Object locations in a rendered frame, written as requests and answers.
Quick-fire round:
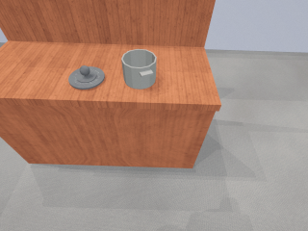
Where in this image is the knob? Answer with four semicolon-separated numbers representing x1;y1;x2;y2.
79;65;90;76

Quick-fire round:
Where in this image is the table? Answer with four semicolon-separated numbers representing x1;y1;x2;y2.
0;0;221;168

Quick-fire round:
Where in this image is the pot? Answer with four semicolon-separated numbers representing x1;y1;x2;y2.
121;49;157;90

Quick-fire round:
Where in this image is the lid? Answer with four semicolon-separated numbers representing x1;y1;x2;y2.
68;66;105;90

